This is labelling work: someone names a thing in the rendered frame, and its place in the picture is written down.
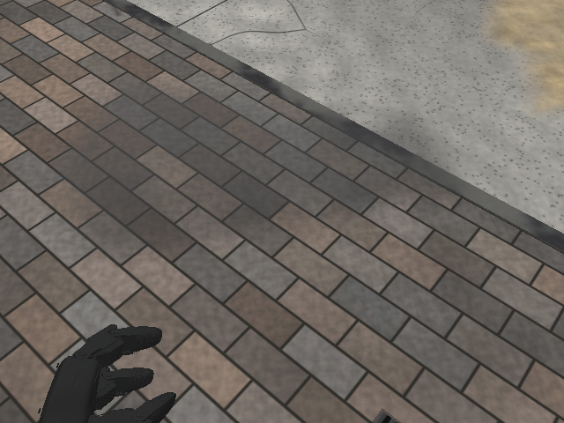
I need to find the left robot hand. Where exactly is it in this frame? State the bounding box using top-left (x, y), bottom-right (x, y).
top-left (38, 324), bottom-right (176, 423)

